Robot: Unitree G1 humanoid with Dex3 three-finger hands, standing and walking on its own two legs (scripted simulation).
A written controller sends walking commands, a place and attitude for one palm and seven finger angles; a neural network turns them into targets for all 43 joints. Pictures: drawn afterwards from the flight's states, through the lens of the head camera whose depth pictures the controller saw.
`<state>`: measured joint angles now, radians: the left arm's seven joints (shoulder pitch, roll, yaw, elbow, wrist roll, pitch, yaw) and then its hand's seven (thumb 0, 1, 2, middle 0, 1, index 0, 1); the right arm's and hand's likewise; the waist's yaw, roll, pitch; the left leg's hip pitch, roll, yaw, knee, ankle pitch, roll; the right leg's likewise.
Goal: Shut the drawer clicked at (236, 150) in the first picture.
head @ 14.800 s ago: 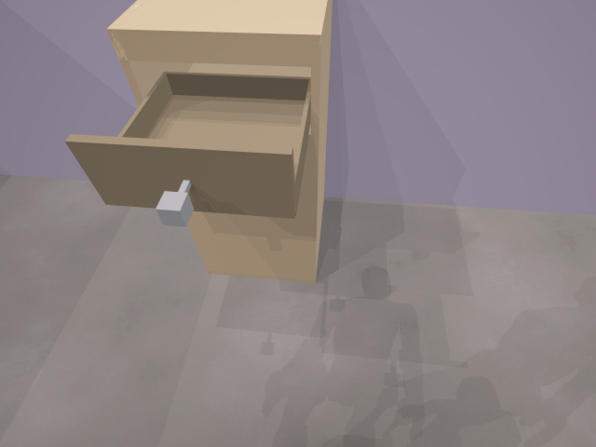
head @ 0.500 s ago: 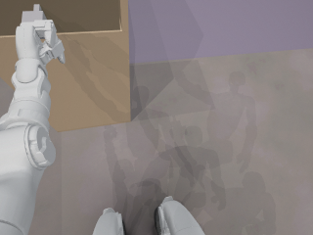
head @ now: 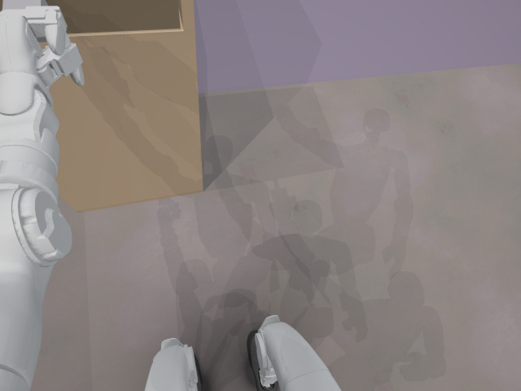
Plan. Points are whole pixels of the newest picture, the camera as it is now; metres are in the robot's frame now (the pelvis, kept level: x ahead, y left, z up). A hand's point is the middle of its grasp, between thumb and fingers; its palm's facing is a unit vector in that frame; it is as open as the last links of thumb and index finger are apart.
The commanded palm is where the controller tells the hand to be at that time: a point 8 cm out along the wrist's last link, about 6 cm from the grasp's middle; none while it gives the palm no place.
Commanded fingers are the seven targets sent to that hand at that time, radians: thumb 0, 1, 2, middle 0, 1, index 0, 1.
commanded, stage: pull the fist back off the drawer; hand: left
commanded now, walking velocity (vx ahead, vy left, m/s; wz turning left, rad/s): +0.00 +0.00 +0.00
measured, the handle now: (31, 6) +0.66 +0.19 +0.10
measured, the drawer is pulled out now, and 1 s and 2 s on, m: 0.00 0.00 0.00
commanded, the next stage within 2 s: draw the hand back to the body in 0.44 s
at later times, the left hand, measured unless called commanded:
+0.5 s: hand (72, 52) +0.58 +0.15 +0.10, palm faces +0.04 -1.00 -0.01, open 3.4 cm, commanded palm +0.56 +0.20 +0.10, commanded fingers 0.00 0.90 0.90 -1.40 -1.60 -1.40 -1.60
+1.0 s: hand (5, 114) +0.45 +0.18 +0.15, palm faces +0.03 -1.00 -0.02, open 3.3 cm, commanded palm +0.41 +0.23 +0.17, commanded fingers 0.00 0.90 0.90 -1.40 -1.60 -1.40 -1.60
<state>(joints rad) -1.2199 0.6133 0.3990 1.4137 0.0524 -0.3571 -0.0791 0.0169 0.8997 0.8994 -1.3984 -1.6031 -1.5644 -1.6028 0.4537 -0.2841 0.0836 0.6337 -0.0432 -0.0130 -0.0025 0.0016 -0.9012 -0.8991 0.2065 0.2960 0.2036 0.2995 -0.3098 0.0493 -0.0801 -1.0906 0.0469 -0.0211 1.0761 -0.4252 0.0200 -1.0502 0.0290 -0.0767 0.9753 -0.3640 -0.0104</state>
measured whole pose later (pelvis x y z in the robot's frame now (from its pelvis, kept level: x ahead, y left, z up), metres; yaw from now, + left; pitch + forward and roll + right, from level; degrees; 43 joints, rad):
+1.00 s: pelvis +0.08 +0.00 +0.05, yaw +1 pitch +11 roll -2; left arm -0.29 0.27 0.21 0.45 -0.22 -0.17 -0.18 0.02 0.90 0.90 -1.40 -1.60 -1.41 -1.60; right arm 0.31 -0.27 0.00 0.55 0.05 0.04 0.00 0.01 -0.90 -0.90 0.20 0.30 0.20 0.30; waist -0.04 0.06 -0.13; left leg -0.50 0.02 -0.01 0.76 -0.44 0.01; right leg -0.48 0.02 -0.05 0.70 -0.40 -0.01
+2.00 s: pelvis +0.04 -0.01 +0.08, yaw +2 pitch -6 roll +0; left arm 0.50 0.29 0.28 -0.42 -0.05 -0.09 0.11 0.02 0.90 0.90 -1.41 -1.60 -1.41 -1.60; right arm 0.20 -0.22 0.03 0.63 0.00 -0.11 -0.09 0.01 -0.90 -0.90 0.21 0.30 0.20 0.30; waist 0.08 0.07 0.03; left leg -0.08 0.00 -0.01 0.43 -0.25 0.01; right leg -0.07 0.00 -0.04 0.40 -0.23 -0.01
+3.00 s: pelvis -0.06 +0.02 +0.07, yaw +5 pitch +1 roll -4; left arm 0.57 0.41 0.39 -0.57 0.01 -0.25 0.15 0.02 0.89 0.90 -1.41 -1.60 -1.41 -1.60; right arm 0.25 -0.20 -0.02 0.58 -0.01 -0.05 -0.09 0.01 -0.90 -0.90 0.21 0.30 0.20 0.30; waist -0.03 0.02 0.02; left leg -0.44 0.00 -0.06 0.56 -0.14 0.05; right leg -0.39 0.07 0.00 0.77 -0.31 0.02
